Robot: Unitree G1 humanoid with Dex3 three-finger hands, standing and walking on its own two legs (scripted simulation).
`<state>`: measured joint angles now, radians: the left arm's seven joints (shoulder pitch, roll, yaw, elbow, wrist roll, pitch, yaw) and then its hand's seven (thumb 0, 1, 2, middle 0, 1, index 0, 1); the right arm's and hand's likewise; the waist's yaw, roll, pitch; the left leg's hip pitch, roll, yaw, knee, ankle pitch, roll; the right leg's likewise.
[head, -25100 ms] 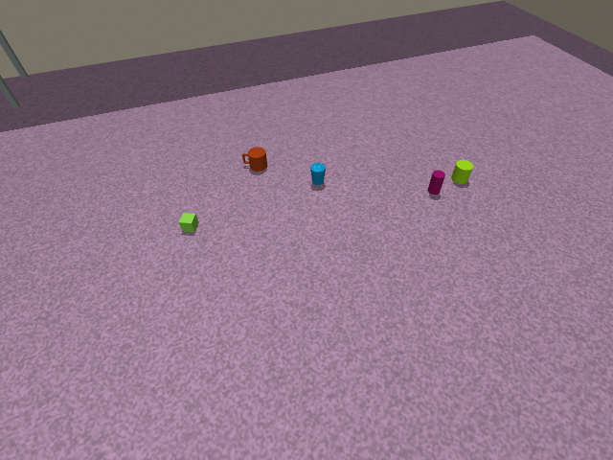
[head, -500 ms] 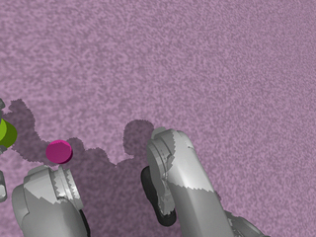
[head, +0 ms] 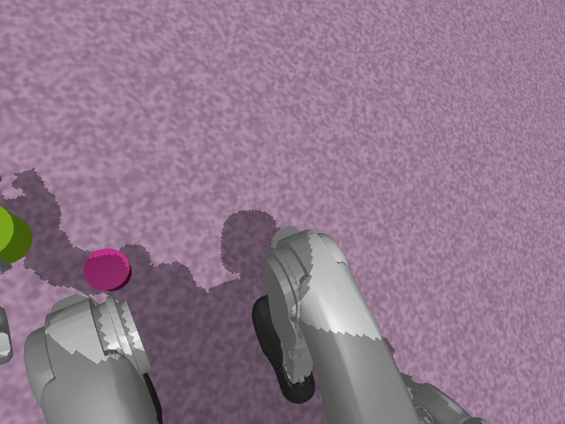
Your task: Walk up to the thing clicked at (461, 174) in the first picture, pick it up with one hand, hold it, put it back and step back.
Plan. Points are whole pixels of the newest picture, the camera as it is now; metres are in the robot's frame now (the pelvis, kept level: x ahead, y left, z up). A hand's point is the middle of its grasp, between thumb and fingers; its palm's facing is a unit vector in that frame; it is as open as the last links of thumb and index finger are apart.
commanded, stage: open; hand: left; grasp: from above
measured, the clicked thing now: out of the picture +0.43 +0.30 -0.26
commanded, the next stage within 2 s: withdraw in 0.08 s
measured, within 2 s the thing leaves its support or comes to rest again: neither
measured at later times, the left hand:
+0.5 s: hand out of the picture +0.44 +0.30 -0.18, palm faces -0.30 -0.12 -0.94, open 14.2 cm
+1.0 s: hand out of the picture +0.40 +0.30 -0.08, palm faces -0.48 -0.09 -0.87, open 14.1 cm
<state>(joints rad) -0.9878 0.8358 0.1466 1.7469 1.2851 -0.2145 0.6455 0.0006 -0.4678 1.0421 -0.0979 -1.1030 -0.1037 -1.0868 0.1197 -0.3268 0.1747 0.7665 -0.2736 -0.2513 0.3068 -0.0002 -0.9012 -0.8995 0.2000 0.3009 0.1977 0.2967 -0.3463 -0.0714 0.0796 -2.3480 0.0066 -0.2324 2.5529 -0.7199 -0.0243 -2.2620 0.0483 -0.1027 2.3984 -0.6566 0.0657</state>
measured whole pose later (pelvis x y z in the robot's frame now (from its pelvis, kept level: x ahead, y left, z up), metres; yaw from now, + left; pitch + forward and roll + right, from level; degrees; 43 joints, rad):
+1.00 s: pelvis -0.02 -0.01 +0.07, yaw +7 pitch +32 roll -6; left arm -0.96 0.66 -0.04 1.43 1.23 -0.24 0.30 0.00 -0.54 1.03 -0.10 -1.02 -0.08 -1.03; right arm 0.14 -0.33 0.05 0.71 -0.11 -0.04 0.12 0.00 -0.91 -0.90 0.20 0.30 0.20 0.30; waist -0.22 -0.02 -0.10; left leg -2.20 0.00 -0.13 2.28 -0.64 -0.03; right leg -2.15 0.00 -0.04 2.21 -0.63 0.03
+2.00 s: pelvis +0.01 -0.01 +0.26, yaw +10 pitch +27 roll -4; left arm -0.01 0.35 0.01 0.25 0.25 0.24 0.06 0.01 0.87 0.90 -0.21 -0.31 -0.21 -0.30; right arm 0.05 -0.24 0.00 0.55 0.04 -0.07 -0.02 0.01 -0.91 -0.90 0.20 0.30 0.20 0.30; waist -0.05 0.02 -0.20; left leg -1.53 0.03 -0.08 1.67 -0.62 -0.02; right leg -1.49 -0.01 -0.03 1.62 -0.60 0.02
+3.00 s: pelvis +0.08 +0.00 +0.41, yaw +13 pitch +10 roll -3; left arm 0.50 0.22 0.03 -0.13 -0.05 0.45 0.01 0.01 0.90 0.90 -0.20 -0.30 -0.20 -0.30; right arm 0.28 -0.22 0.04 0.54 0.00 -0.24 -0.18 0.01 -0.90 -0.90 0.20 0.30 0.20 0.30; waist -0.04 0.04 -0.16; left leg -0.69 0.03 -0.07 1.02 -0.49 -0.02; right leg -0.64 -0.01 -0.05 0.95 -0.47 0.02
